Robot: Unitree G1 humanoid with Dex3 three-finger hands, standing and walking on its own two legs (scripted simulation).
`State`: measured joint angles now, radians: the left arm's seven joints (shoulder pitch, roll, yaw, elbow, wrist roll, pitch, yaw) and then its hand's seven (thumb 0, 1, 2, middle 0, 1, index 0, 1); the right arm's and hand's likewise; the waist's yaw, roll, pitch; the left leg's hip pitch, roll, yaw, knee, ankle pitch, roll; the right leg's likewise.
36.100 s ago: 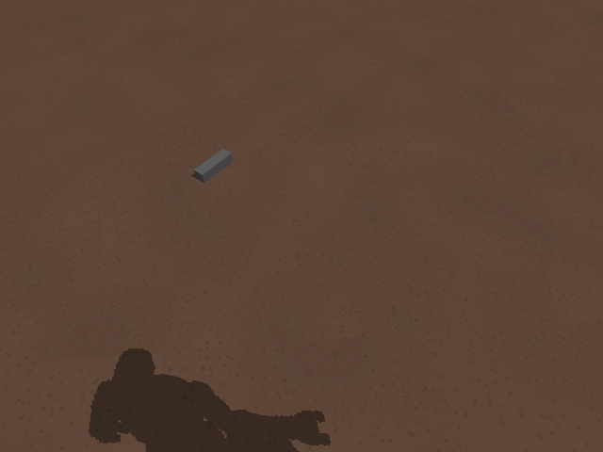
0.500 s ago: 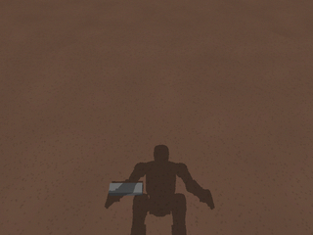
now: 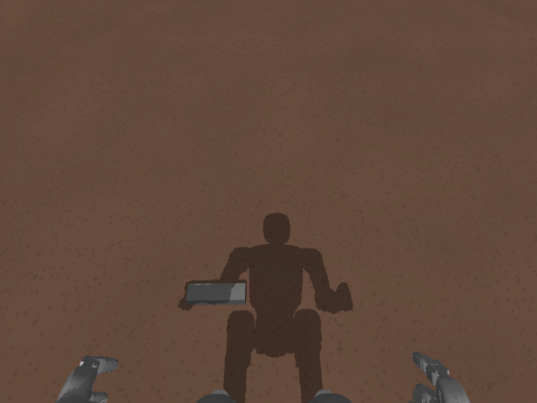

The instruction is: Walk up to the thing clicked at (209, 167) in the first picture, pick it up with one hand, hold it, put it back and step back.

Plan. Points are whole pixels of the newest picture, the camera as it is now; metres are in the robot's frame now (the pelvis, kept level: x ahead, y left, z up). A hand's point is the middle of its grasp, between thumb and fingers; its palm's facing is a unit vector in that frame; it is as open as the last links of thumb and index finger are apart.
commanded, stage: rise first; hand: left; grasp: from above
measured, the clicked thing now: (217, 294) +0.50 +0.18 -0.71
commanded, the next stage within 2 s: none
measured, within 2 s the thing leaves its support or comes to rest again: neither
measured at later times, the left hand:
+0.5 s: hand out of the picture +0.14 +0.25 -0.18, palm faces -0.19 -0.87 -0.46, open 14.2 cm
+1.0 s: hand (155, 356) +0.24 +0.25 -0.34, palm faces -0.43 -0.50 -0.75, open 14.2 cm
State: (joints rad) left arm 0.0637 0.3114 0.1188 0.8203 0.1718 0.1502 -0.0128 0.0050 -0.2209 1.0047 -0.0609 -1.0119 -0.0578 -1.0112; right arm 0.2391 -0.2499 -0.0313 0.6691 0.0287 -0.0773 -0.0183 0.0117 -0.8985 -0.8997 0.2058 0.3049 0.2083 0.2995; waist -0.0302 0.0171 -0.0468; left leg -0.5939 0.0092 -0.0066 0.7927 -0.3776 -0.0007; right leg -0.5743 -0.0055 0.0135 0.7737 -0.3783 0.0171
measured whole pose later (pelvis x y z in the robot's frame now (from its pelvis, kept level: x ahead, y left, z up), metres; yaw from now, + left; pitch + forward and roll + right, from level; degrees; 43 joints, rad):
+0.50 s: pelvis +0.01 +0.00 -0.05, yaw +0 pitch +19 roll -2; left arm 0.30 0.32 0.09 0.36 0.25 0.26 0.00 0.00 -0.53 0.98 -0.07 -1.05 -0.06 -1.05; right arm 0.21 -0.24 -0.03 0.53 0.01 -0.15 -0.04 0.01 -0.89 -0.90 0.21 0.30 0.21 0.30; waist -0.04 0.02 -0.13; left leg -0.93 0.01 -0.04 1.15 -0.55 0.00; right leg -0.89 0.00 -0.02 1.11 -0.55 0.02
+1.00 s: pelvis -0.05 -0.01 -0.20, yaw +0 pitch +31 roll -2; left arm -0.22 0.43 0.06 0.71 0.66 -0.02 0.11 0.00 -0.59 1.01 -0.11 -1.05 -0.09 -1.06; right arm 0.10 -0.30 -0.04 0.63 0.01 -0.19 0.00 0.01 -0.95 -0.92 0.20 0.30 0.21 0.30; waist -0.06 0.02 -0.19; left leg -1.61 0.00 -0.04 1.72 -0.66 -0.01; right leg -1.58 0.00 -0.01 1.71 -0.67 0.01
